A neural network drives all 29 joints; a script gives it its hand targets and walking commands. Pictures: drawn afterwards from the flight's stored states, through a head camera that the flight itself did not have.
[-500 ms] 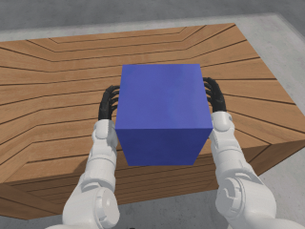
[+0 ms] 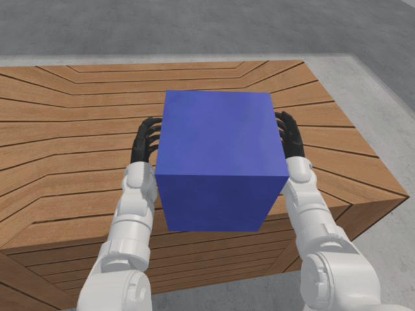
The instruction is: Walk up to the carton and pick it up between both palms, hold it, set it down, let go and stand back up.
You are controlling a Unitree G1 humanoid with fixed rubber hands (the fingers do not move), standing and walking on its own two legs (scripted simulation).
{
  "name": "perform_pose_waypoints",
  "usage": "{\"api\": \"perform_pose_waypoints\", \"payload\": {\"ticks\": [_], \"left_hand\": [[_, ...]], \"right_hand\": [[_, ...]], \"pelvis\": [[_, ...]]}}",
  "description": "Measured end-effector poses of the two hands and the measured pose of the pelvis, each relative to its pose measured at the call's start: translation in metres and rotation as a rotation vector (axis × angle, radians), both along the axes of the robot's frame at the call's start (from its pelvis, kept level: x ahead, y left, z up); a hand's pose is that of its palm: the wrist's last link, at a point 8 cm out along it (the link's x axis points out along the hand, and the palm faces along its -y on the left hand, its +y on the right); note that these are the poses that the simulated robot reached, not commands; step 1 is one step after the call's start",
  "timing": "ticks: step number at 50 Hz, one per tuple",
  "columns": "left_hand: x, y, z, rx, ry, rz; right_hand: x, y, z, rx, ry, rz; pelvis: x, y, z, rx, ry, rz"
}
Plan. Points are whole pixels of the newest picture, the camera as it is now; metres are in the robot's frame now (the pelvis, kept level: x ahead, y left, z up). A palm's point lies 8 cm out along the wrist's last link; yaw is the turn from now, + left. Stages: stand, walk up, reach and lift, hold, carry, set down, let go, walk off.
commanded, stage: reach and lift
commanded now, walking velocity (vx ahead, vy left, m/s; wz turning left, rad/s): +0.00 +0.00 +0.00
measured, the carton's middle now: (215, 166) +0.40 -0.01 +0.04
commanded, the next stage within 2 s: hold in 1.70 s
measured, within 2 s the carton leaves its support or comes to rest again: neither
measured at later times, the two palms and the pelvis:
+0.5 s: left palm (123, 141) +0.37 +0.17 +0.14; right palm (287, 135) +0.39 -0.13 +0.15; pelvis +0.00 +0.01 +0.00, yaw +1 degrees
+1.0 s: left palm (126, 124) +0.37 +0.15 +0.19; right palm (307, 126) +0.37 -0.15 +0.20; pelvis -0.01 +0.01 +0.00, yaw -1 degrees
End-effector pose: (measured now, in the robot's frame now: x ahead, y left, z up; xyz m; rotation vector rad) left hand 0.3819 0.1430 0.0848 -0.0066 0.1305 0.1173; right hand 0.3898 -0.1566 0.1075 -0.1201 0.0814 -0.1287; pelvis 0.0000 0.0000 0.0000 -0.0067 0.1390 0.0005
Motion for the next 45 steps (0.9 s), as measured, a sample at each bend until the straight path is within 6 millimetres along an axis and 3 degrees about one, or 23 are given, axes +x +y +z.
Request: {"api": "perform_pose_waypoints", "payload": {"ticks": [7,11,23,32,45], "left_hand": [[-0.005,-0.003,0.049,0.024,-0.014,-0.031],[-0.006,0.000,0.065,0.036,0.002,-0.039],[-0.008,0.025,0.052,0.046,0.052,0.012],[-0.006,0.015,0.055,0.053,0.044,-0.025],[-0.014,0.007,0.089,0.045,0.025,-0.045]], "right_hand": [[-0.015,-0.004,0.035,0.020,-0.012,-0.031],[-0.017,-0.001,0.051,0.019,-0.002,-0.033],[0.000,0.024,0.049,0.019,0.007,0.028],[-0.013,0.013,0.038,0.033,0.005,-0.022],[-0.025,0.005,0.076,0.076,-0.024,-0.044]], "pelvis": [[-0.006,-0.001,0.000,0.002,-0.142,0.000],[-0.009,-0.001,-0.001,0.001,-0.191,-0.001],[-0.007,0.007,0.000,-0.006,-0.160,0.018],[0.001,0.011,0.001,-0.005,-0.177,0.013],[-0.003,0.012,0.000,-0.005,-0.228,-0.017]]}}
